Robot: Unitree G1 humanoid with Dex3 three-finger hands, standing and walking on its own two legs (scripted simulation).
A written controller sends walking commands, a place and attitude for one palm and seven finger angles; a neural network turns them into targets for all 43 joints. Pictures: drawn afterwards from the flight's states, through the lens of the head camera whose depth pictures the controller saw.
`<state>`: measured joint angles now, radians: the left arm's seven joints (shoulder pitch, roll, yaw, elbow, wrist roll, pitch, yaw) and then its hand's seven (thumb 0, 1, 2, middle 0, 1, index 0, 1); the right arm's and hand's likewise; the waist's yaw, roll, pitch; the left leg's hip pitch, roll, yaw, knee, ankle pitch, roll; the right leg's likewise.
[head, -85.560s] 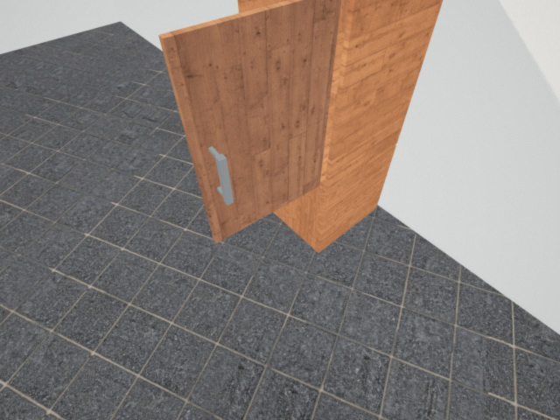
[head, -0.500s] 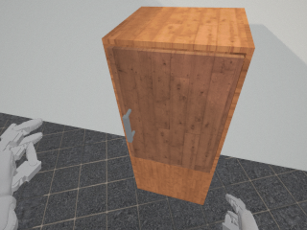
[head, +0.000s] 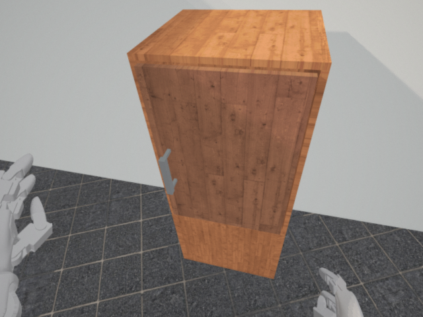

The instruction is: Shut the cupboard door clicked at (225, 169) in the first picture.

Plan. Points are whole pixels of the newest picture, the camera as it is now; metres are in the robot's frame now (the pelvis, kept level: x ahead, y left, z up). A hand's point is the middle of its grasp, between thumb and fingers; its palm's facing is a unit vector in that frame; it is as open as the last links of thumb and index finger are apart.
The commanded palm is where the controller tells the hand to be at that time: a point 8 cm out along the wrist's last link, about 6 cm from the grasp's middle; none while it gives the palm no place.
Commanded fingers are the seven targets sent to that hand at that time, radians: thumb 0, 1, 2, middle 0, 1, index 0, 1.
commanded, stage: step back with the hand held close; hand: left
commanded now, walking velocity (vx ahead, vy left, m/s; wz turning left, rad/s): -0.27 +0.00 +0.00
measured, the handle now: (169, 172) +0.54 +0.20 -0.08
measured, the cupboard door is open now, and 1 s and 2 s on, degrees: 0 0 0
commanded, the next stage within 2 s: stop stepping back and stand still in 1.30 s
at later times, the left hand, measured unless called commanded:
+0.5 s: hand (23, 234) +0.18 +0.29 +0.16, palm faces +0.38 -0.78 -0.50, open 7.4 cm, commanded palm +0.12 +0.33 +0.17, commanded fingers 0.00 0.90 0.90 -0.20 -0.30 -0.20 -0.30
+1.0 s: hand out of the picture +0.07 +0.31 +0.16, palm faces +0.52 -0.75 -0.41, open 7.4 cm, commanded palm +0.00 +0.35 +0.17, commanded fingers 0.00 0.90 0.90 -0.20 -0.30 -0.20 -0.30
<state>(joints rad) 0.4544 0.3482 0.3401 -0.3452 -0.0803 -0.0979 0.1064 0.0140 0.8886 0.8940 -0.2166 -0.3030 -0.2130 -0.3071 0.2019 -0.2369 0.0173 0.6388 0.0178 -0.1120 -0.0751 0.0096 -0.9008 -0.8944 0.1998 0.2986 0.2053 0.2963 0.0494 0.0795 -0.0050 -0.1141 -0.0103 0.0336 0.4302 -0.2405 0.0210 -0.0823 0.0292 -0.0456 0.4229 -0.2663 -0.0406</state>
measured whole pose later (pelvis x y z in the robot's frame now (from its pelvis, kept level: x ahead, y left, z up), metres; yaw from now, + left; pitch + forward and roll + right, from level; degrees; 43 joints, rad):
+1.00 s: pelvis -0.12 +0.04 -0.02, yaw +5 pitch -1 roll -2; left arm 0.50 0.41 0.42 -0.51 -0.03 -0.24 0.17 0.01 0.89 0.89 -0.22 -0.30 -0.21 -0.31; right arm 0.23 -0.23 -0.01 0.62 0.00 -0.05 -0.06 0.01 -0.90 -0.89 0.20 0.30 0.21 0.30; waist -0.01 -0.01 0.00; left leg -0.49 -0.03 0.05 0.67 -0.31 0.04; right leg -0.40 0.02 0.00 0.59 -0.18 0.01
